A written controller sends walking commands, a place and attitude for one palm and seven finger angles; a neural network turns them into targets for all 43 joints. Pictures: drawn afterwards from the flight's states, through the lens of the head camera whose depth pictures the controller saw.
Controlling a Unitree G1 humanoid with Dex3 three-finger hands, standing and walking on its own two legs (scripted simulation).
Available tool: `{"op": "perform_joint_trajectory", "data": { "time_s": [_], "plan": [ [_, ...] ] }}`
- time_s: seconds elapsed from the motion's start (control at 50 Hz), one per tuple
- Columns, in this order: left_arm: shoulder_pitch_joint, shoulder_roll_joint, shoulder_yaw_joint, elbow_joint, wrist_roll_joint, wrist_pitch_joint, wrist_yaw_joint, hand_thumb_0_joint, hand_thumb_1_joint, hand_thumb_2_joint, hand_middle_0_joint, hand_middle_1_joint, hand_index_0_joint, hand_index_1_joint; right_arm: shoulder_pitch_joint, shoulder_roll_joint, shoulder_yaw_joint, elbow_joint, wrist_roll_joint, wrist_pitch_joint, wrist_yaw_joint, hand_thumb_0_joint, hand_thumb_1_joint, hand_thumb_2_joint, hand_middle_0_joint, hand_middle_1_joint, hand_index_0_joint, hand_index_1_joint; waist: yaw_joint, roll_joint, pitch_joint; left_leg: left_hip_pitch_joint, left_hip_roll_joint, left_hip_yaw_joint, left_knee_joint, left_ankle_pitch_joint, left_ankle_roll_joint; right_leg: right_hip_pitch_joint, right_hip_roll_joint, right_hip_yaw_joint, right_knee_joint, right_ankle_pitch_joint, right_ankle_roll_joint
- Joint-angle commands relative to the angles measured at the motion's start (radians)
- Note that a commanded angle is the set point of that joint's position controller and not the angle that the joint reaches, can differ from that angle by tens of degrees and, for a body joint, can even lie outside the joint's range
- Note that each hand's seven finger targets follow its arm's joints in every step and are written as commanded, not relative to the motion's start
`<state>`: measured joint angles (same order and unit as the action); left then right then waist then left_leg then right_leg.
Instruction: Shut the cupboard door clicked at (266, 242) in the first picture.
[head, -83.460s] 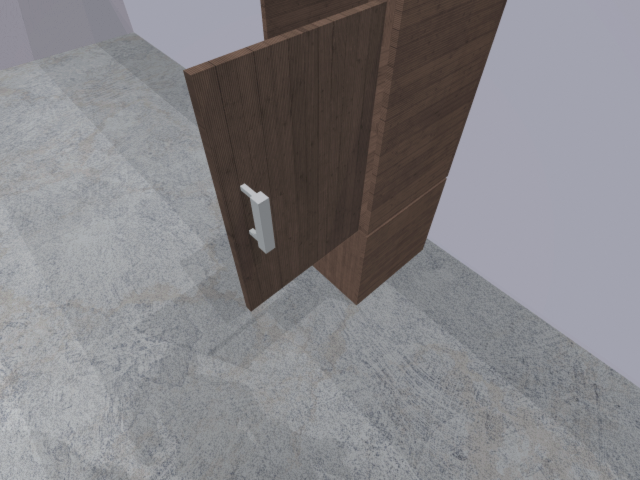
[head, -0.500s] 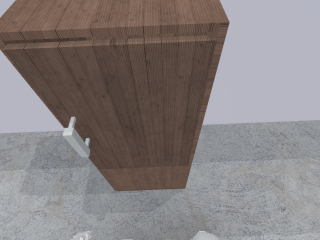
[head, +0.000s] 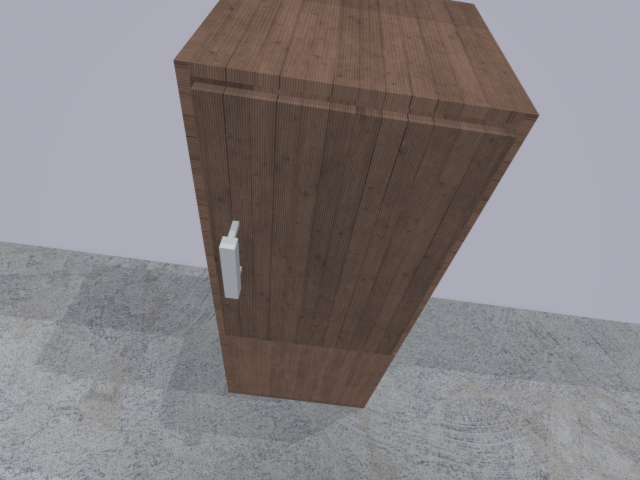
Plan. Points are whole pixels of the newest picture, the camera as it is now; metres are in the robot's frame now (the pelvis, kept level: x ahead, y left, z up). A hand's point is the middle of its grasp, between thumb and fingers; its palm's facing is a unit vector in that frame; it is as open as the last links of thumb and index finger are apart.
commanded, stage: come to a stop and stand still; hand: left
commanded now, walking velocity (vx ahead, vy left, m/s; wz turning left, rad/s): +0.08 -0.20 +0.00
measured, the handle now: (233, 260) +0.44 +0.17 -0.03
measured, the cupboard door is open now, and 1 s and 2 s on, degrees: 0 0 0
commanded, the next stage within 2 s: look again from close up in 0.94 s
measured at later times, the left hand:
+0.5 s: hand out of the picture +0.05 +0.13 -0.18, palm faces -0.02 -0.98 -0.22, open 7.3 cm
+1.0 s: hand out of the picture -0.05 +0.05 -0.18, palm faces +0.05 -0.99 -0.11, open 7.3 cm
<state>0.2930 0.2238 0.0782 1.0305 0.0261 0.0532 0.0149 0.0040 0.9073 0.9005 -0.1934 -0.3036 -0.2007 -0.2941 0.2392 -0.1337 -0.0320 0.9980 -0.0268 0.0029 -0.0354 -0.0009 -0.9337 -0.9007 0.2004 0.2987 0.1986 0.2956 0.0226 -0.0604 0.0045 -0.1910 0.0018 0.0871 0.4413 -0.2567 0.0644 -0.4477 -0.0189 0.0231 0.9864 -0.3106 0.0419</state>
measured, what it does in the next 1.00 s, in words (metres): steps on the spot: right foot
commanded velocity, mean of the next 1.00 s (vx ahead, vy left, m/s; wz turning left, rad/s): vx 0.00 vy -0.02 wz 0.00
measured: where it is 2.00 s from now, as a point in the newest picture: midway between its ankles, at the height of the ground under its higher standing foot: outside the picture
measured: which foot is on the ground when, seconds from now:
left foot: down 0.00-1.00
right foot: up 0.00-0.44, down 0.46-1.00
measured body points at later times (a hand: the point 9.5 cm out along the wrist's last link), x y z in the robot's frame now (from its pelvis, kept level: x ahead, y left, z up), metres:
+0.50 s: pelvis -0.02 -0.05 -0.01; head +0.00 -0.05 +0.44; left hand +0.05 +0.18 -0.16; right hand -0.11 -0.24 -0.17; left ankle -0.01 +0.07 -0.74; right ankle -0.05 -0.18 -0.75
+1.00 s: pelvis -0.01 -0.09 +0.00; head +0.00 -0.08 +0.45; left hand -0.05 +0.10 -0.17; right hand -0.01 -0.31 -0.16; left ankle -0.01 +0.07 -0.74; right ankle -0.04 -0.18 -0.74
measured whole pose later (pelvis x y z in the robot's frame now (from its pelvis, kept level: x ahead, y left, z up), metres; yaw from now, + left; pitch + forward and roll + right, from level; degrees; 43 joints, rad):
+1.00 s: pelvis -0.01 -0.09 +0.00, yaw -1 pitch -1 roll +0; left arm 0.35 0.09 0.00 1.15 0.01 0.00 0.03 0.00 0.91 0.90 -0.20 -0.30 -0.20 -0.29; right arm 0.25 -0.13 -0.02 1.15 -0.01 0.01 -0.05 0.00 -0.91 -0.90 0.20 0.30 0.19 0.29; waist 0.01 -0.02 0.04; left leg -0.17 0.10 0.07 0.42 -0.22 -0.06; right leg -0.11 0.02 -0.08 0.41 -0.27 -0.04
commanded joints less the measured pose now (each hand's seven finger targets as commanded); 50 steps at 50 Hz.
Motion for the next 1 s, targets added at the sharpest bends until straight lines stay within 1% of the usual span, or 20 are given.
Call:
{"op": "perform_joint_trajectory", "data": {
  "time_s": [0.0, 0.02, 0.06, 0.14, 0.2, 0.3, 0.34, 0.38, 0.4, 0.42, 0.44, 0.46, 0.48, 0.5, 0.54, 0.6, 0.64, 0.84, 0.94, 0.98],
  "plan": [
    [0.013, 0.016, -0.008, -0.032, 0.005, -0.026, -0.002, 0.000, 0.900, 0.900, -0.200, -0.300, -0.200, -0.300, 0.122, -0.145, -0.025, -0.003, 0.000, -0.035, -0.018, 0.000, -0.900, -0.900, 0.200, 0.300, 0.200, 0.300, -0.048, 0.128, 0.047, 0.143, 0.277, -0.237, -0.245, 0.150, 0.008, -0.148, -0.021, 0.037, 0.060, 0.029, 0.016],
    [0.012, 0.021, -0.008, -0.026, 0.005, -0.027, -0.002, 0.000, 0.900, 0.900, -0.200, -0.300, -0.200, -0.300, 0.144, -0.136, -0.023, 0.011, 0.001, -0.038, -0.024, 0.000, -0.900, -0.900, 0.200, 0.300, 0.200, 0.300, -0.050, 0.138, 0.043, 0.181, 0.285, -0.224, -0.220, 0.298, 0.001, -0.155, -0.022, 0.038, 0.043, 0.022, 0.017],
    [0.009, 0.013, -0.009, -0.027, 0.002, -0.019, 0.000, 0.000, 0.900, 0.900, -0.200, -0.300, -0.200, -0.300, 0.195, -0.146, -0.021, 0.033, -0.002, -0.039, -0.035, 0.000, -0.900, -0.900, 0.200, 0.300, 0.200, 0.300, -0.062, 0.152, 0.010, 0.236, 0.314, -0.231, -0.178, 0.499, 0.017, -0.145, -0.019, 0.040, 0.036, -0.022, 0.021],
    [0.004, -0.005, -0.014, -0.015, -0.003, -0.006, 0.002, 0.000, 0.900, 0.900, -0.200, -0.300, -0.200, -0.300, 0.223, -0.141, -0.018, 0.066, -0.001, -0.033, -0.044, 0.000, -0.900, -0.900, 0.200, 0.300, 0.200, 0.300, -0.064, 0.178, -0.019, 0.246, 0.313, -0.208, -0.143, 0.641, 0.045, -0.094, -0.023, 0.026, -0.008, -0.059, 0.023],
    [-0.003, -0.029, -0.020, -0.004, -0.008, 0.002, 0.003, 0.000, 0.900, 0.900, -0.200, -0.300, -0.200, -0.300, 0.201, -0.129, -0.017, 0.084, 0.001, -0.026, -0.039, 0.000, -0.900, -0.900, 0.200, 0.300, 0.200, 0.300, -0.054, 0.206, 0.012, 0.138, 0.293, -0.186, -0.171, 0.486, 0.066, -0.014, -0.038, 0.002, -0.069, -0.054, 0.021],
    [-0.043, -0.060, -0.035, 0.003, -0.012, -0.007, 0.007, 0.000, 0.900, 0.900, -0.200, -0.300, -0.200, -0.300, 0.179, -0.121, -0.022, 0.112, -0.005, -0.016, -0.023, 0.000, -0.900, -0.900, 0.200, 0.300, 0.200, 0.300, -0.055, 0.252, 0.050, 0.002, 0.270, -0.214, -0.212, 0.168, 0.073, 0.136, -0.038, -0.065, -0.295, -0.096, 0.003],
    [-0.036, -0.061, -0.034, 0.017, -0.014, -0.015, 0.011, 0.000, 0.900, 0.900, -0.200, -0.300, -0.200, -0.300, 0.186, -0.112, -0.024, 0.129, -0.003, -0.014, -0.019, 0.000, -0.900, -0.900, 0.200, 0.300, 0.200, 0.300, -0.043, 0.241, 0.045, -0.018, 0.263, -0.225, -0.199, 0.143, 0.063, 0.192, -0.030, -0.078, -0.392, -0.064, -0.006],
    [0.030, -0.059, -0.035, 0.048, -0.015, -0.028, 0.016, 0.000, 0.900, 0.900, -0.200, -0.300, -0.200, -0.300, 0.175, -0.104, -0.025, 0.137, 0.005, -0.011, -0.015, 0.000, -0.900, -0.900, 0.200, 0.300, 0.200, 0.300, -0.008, 0.187, 0.022, -0.065, 0.222, -0.180, -0.131, 0.090, 0.018, 0.317, -0.031, -0.093, -0.589, 0.102, -0.004],
    [0.039, -0.034, -0.035, 0.057, -0.012, -0.037, 0.022, 0.000, 0.900, 0.900, -0.200, -0.300, -0.200, -0.300, 0.190, -0.077, -0.023, 0.143, 0.012, -0.012, -0.010, 0.000, -0.900, -0.900, 0.200, 0.300, 0.200, 0.300, -0.011, 0.121, 0.022, -0.107, 0.179, -0.139, -0.078, 0.069, -0.022, 0.381, -0.066, -0.057, -0.650, 0.156, -0.008],
    [0.034, 0.001, -0.036, 0.060, -0.014, -0.047, 0.028, 0.000, 0.900, 0.900, -0.200, -0.300, -0.200, -0.300, 0.196, -0.035, -0.015, 0.140, 0.018, -0.012, -0.006, 0.000, -0.900, -0.900, 0.200, 0.300, 0.200, 0.300, -0.019, 0.043, 0.020, -0.163, 0.136, -0.091, -0.031, 0.031, -0.057, 0.422, -0.153, 0.036, -0.668, 0.168, -0.041],
    [0.020, 0.026, -0.037, 0.063, -0.016, -0.053, 0.029, 0.000, 0.900, 0.900, -0.200, -0.300, -0.200, -0.300, 0.189, -0.001, -0.002, 0.135, 0.017, -0.010, -0.002, 0.000, -0.900, -0.900, 0.200, 0.300, 0.200, 0.300, -0.028, -0.048, 0.058, -0.167, 0.088, -0.038, -0.018, -0.037, -0.081, 0.356, -0.221, 0.080, -0.683, 0.175, -0.081],
    [-0.002, 0.037, -0.040, 0.054, -0.016, -0.053, 0.028, 0.000, 0.900, 0.900, -0.200, -0.300, -0.200, -0.300, 0.196, 0.008, 0.001, 0.139, 0.013, -0.006, 0.003, 0.000, -0.900, -0.900, 0.200, 0.300, 0.200, 0.300, -0.040, -0.050, 0.072, -0.113, 0.075, -0.030, -0.012, -0.041, -0.086, 0.269, -0.243, 0.076, -0.697, 0.118, -0.100],
    [-0.014, 0.029, -0.043, 0.052, -0.014, -0.056, 0.027, 0.000, 0.900, 0.900, -0.200, -0.300, -0.200, -0.300, 0.198, 0.011, 0.002, 0.147, 0.008, -0.004, 0.004, 0.000, -0.900, -0.900, 0.200, 0.300, 0.200, 0.300, -0.046, -0.061, 0.068, -0.070, 0.075, -0.027, -0.018, 0.039, -0.085, 0.242, -0.208, 0.052, -0.682, 0.162, -0.101],
    [-0.012, 0.023, -0.041, 0.054, -0.016, -0.063, 0.028, 0.000, 0.900, 0.900, -0.200, -0.300, -0.200, -0.300, 0.202, 0.000, 0.001, 0.157, 0.005, 0.001, 0.003, 0.000, -0.900, -0.900, 0.200, 0.300, 0.200, 0.300, -0.042, -0.152, 0.075, -0.050, 0.081, -0.018, -0.007, 0.043, -0.089, 0.229, -0.175, 0.045, -0.689, 0.176, -0.096],
    [-0.014, -0.007, -0.051, 0.054, -0.018, -0.062, 0.028, 0.000, 0.900, 0.900, -0.200, -0.300, -0.200, -0.300, 0.203, -0.015, -0.002, 0.168, 0.006, 0.002, 0.002, 0.000, -0.900, -0.900, 0.200, 0.300, 0.200, 0.300, -0.046, -0.105, 0.106, -0.010, 0.095, -0.025, -0.018, 0.086, -0.086, 0.187, -0.155, 0.022, -0.688, 0.162, -0.087],
    [-0.003, -0.011, -0.051, 0.049, -0.019, -0.061, 0.028, 0.000, 0.900, 0.900, -0.200, -0.300, -0.200, -0.300, 0.196, -0.022, 0.000, 0.175, 0.007, 0.001, 0.002, 0.000, -0.900, -0.900, 0.200, 0.300, 0.200, 0.300, -0.038, -0.010, 0.117, -0.012, 0.111, -0.034, -0.042, 0.127, -0.085, 0.204, -0.125, 0.005, -0.678, 0.145, -0.071],
    [0.016, -0.010, -0.051, 0.052, -0.018, -0.062, 0.028, 0.000, 0.900, 0.900, -0.200, -0.300, -0.200, -0.300, 0.176, -0.025, -0.001, 0.171, 0.008, 0.000, 0.000, 0.000, -0.900, -0.900, 0.200, 0.300, 0.200, 0.300, -0.032, 0.028, 0.108, -0.001, 0.114, -0.030, -0.041, 0.144, -0.087, 0.219, -0.121, 0.007, -0.677, 0.188, -0.069],
    [0.067, -0.012, -0.055, 0.067, -0.014, -0.069, 0.027, 0.000, 0.900, 0.900, -0.200, -0.300, -0.200, -0.300, 0.114, -0.045, 0.000, 0.150, 0.014, 0.003, -0.006, 0.000, -0.900, -0.900, 0.200, 0.300, 0.200, 0.300, -0.034, 0.031, 0.079, 0.050, 0.120, -0.025, -0.039, 0.151, -0.091, 0.234, -0.115, 0.012, -0.692, 0.260, -0.064],
    [0.097, -0.026, -0.058, 0.083, -0.013, -0.070, 0.026, 0.000, 0.900, 0.900, -0.200, -0.300, -0.200, -0.300, 0.089, -0.052, 0.003, 0.145, 0.015, 0.000, -0.009, 0.000, -0.900, -0.900, 0.200, 0.300, 0.200, 0.300, -0.028, 0.075, 0.079, 0.070, 0.124, -0.030, -0.049, 0.169, -0.089, 0.232, -0.106, 0.007, -0.690, 0.267, -0.063],
    [0.110, -0.029, -0.059, 0.090, -0.013, -0.072, 0.027, 0.000, 0.900, 0.900, -0.200, -0.300, -0.200, -0.300, 0.085, -0.053, 0.003, 0.144, 0.016, -0.002, -0.010, 0.000, -0.900, -0.900, 0.200, 0.300, 0.200, 0.300, -0.026, 0.066, 0.070, 0.072, 0.127, -0.029, -0.051, 0.177, -0.088, 0.241, -0.106, 0.003, -0.684, 0.283, -0.063]
  ]
}}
